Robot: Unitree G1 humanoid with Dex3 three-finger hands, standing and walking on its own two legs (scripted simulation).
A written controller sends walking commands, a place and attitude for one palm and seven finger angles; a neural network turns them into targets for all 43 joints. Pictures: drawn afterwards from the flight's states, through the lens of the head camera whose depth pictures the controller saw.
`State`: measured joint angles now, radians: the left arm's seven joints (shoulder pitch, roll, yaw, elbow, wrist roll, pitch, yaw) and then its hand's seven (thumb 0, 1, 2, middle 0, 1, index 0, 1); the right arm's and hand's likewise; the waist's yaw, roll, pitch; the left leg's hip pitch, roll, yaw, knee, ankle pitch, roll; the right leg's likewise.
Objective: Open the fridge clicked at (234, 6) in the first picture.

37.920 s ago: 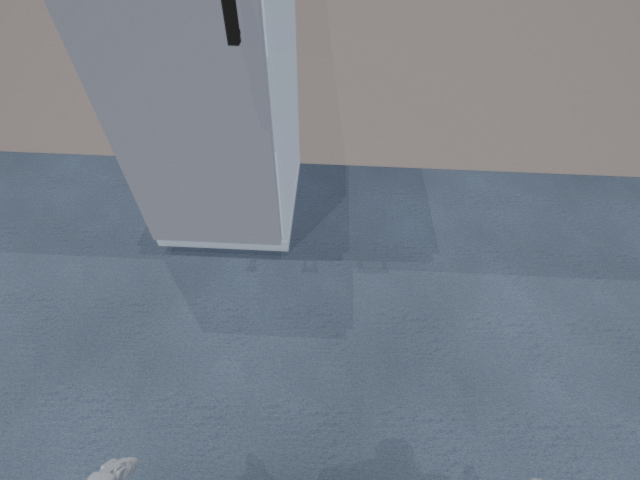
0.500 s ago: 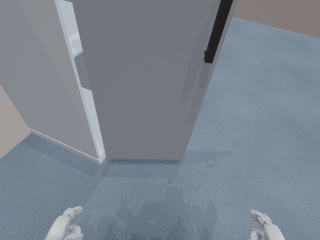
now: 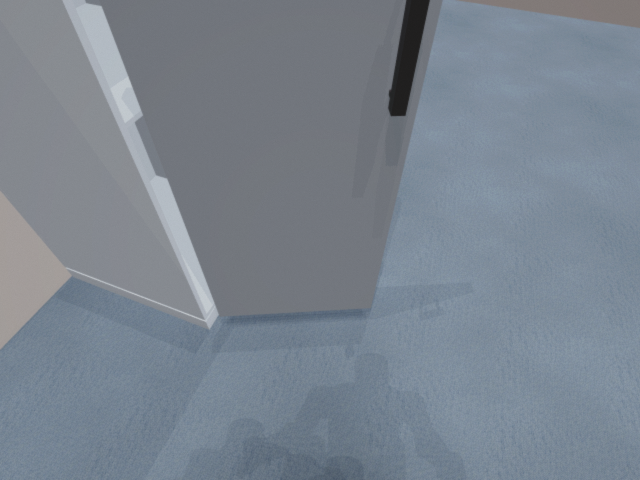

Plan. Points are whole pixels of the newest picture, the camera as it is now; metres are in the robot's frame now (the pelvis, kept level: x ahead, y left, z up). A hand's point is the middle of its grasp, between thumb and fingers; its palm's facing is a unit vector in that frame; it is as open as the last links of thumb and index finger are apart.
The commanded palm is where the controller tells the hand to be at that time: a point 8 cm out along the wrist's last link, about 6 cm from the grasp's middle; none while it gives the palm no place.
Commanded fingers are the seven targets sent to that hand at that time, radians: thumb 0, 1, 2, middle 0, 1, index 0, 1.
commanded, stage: let the arm hang, fingers relaxed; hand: right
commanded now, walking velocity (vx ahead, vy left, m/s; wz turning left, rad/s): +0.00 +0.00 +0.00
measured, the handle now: (407, 32) +0.70 -0.09 +0.22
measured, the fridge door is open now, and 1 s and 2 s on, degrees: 65 65 65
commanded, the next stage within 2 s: look to check the result in 0.40 s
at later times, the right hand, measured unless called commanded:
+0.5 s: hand out of the picture +0.12 -0.23 -0.15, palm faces -0.07 +0.95 -0.29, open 7.4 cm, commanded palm none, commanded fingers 0.00 -0.90 -0.90 0.20 0.30 0.20 0.30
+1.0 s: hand out of the picture +0.13 -0.24 -0.15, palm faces -0.06 +0.94 -0.34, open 7.4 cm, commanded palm none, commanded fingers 0.00 -0.90 -0.90 0.20 0.30 0.20 0.30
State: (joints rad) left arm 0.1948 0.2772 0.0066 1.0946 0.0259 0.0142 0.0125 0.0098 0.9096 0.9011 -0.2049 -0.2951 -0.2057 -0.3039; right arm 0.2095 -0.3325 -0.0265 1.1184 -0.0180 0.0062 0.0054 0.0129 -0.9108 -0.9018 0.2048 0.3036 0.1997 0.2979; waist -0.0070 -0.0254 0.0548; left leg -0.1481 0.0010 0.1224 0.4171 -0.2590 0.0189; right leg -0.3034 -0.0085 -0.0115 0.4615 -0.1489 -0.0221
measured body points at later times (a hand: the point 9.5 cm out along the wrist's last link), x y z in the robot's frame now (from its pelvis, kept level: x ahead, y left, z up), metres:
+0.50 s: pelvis +0.03 +0.00 +0.01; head +0.05 +0.00 +0.46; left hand +0.11 +0.30 -0.13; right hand +0.12 -0.28 -0.13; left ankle -0.02 +0.11 -0.74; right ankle +0.06 -0.10 -0.74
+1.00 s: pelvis +0.05 +0.01 +0.01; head +0.06 +0.02 +0.46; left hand +0.12 +0.30 -0.13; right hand +0.13 -0.28 -0.12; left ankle -0.02 +0.11 -0.74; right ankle +0.06 -0.10 -0.74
